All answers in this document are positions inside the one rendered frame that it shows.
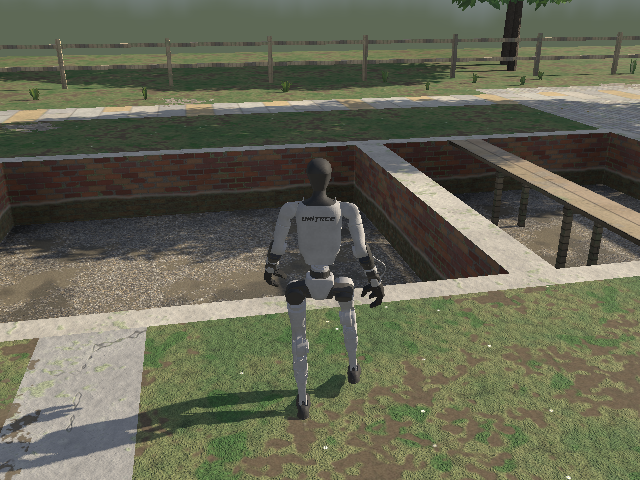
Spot left robot hand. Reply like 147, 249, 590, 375
264, 269, 287, 287

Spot right robot hand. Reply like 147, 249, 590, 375
361, 282, 385, 308

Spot robot left thigh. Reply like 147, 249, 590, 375
285, 280, 309, 357

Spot robot left shin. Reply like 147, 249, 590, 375
292, 340, 308, 406

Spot left robot upper arm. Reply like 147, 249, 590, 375
270, 201, 299, 255

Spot right robot upper arm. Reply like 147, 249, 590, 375
340, 201, 368, 258

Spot robot left forearm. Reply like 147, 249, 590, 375
265, 240, 282, 273

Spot robot right forearm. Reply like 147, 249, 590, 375
359, 242, 382, 287

